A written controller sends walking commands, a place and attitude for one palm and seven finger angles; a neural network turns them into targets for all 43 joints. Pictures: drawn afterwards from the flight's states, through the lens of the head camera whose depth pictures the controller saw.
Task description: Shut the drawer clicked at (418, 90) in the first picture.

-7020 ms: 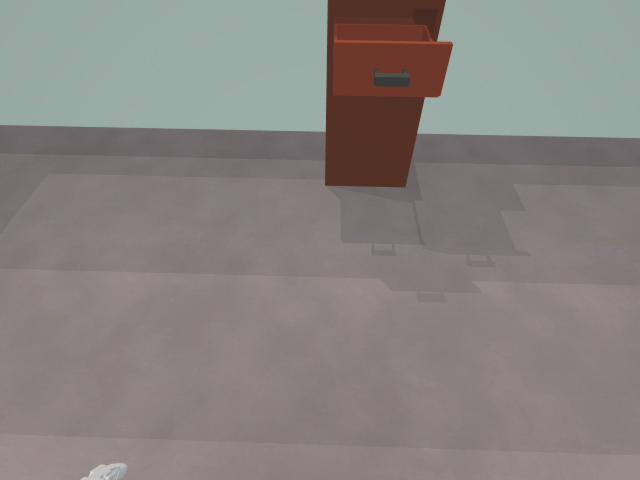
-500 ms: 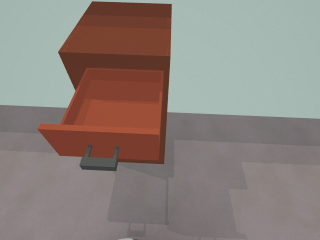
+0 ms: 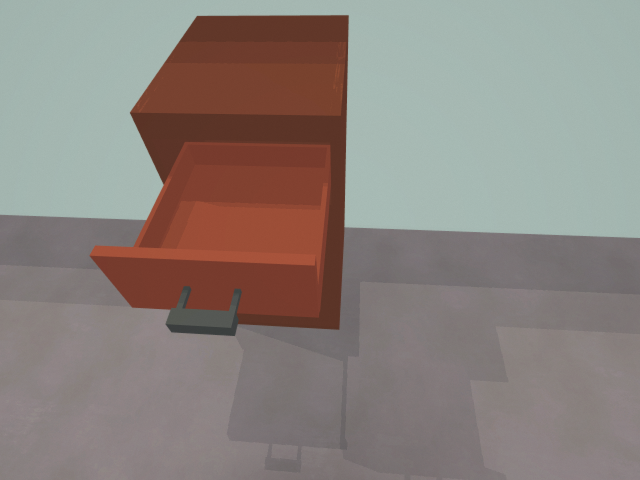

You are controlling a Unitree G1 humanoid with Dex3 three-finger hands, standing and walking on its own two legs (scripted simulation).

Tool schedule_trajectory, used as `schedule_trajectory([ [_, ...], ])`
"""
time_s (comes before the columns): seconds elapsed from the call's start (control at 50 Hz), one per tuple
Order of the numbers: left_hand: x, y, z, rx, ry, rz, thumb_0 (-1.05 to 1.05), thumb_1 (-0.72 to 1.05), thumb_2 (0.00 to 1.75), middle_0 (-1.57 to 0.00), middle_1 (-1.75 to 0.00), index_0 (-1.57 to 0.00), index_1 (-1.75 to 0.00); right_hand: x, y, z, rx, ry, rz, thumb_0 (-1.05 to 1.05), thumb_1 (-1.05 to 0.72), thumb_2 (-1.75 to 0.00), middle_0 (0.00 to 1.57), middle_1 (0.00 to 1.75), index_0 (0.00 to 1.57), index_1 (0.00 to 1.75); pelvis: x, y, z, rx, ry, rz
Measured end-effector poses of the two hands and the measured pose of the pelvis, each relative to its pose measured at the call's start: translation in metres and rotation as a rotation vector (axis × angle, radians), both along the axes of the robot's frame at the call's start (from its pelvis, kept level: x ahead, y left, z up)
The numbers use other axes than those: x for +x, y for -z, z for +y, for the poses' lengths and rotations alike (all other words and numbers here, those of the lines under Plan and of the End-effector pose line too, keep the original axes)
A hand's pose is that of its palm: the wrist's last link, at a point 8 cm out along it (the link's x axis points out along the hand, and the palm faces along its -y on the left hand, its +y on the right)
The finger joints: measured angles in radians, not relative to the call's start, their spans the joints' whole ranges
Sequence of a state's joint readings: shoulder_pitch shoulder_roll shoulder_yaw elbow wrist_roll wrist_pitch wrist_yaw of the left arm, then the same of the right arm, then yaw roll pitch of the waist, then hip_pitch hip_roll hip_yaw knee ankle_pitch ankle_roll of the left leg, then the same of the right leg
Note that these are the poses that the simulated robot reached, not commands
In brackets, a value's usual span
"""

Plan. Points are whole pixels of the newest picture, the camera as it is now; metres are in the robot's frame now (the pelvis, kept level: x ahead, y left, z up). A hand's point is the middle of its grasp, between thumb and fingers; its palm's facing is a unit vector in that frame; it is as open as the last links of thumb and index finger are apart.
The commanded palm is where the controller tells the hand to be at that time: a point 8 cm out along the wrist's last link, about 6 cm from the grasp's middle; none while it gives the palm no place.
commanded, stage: come to a stop and stand still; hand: left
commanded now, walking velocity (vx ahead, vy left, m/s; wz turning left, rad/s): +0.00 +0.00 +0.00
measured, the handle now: (207, 307) +0.36 +0.22 -0.07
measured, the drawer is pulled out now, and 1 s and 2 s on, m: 0.29 0.29 0.29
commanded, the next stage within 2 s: look again from close up in 0.52 s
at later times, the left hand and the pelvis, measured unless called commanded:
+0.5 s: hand out of the picture +0.01 +0.25 -0.18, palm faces +0.00 -0.97 -0.23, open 7.4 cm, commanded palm none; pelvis -0.01 +0.06 -0.01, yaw -1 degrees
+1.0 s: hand out of the picture +0.02 +0.21 -0.18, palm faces +0.00 -0.98 -0.21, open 7.4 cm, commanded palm none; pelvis +0.01 +0.04 +0.00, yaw -1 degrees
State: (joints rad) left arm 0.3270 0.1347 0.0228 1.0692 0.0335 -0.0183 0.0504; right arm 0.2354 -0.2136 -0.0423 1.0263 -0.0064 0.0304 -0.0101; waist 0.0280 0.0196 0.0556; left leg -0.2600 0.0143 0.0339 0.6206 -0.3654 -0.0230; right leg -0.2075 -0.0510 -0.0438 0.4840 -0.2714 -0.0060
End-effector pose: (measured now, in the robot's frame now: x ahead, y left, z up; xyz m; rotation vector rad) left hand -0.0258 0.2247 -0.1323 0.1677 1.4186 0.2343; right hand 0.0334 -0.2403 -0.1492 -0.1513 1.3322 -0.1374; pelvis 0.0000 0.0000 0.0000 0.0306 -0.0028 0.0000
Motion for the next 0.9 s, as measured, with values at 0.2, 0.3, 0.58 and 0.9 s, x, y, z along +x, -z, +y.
schedule_trajectory([
  [0.2,0.011,0.015,0.052,-0.002,0.02,-0.086,0.01,0.9,0.89,-0.2,-0.3,-0.2,-0.3,0.041,-0.004,0.06,0.008,-0.076,-0.2,0.0,-0.92,-0.9,0.2,0.29,0.2,0.3,-0.01,0.012,0.042,-0.041,-0.006,-0.04],
  [0.3,0.022,0.012,0.067,-0.009,0.057,-0.109,0.01,0.9,0.9,-0.2,-0.29,-0.2,-0.3,0.036,-0.01,0.072,0.01,-0.07,-0.205,0.0,-0.93,-0.9,0.2,0.3,0.2,0.3,-0.012,0.008,0.054,-0.035,0.005,-0.031],
  [0.58,0.036,0.013,0.072,-0.031,0.09,-0.067,0.01,0.9,0.9,-0.2,-0.29,-0.2,-0.3,-0.033,-0.005,0.068,-0.025,-0.005,0.015,0.01,-0.91,-0.9,0.2,0.29,0.2,0.3,-0.003,0.005,0.063,-0.028,0.016,-0.021],
  [0.9,0.042,0.013,0.042,-0.045,0.081,-0.049,0.01,0.91,0.9,-0.2,-0.3,-0.2,-0.3,-0.04,0.002,0.068,0.024,0.029,0.055,0.01,-0.9,-0.9,0.2,0.29,0.2,0.3,0.006,0.003,0.044,-0.024,0.018,-0.032],
])
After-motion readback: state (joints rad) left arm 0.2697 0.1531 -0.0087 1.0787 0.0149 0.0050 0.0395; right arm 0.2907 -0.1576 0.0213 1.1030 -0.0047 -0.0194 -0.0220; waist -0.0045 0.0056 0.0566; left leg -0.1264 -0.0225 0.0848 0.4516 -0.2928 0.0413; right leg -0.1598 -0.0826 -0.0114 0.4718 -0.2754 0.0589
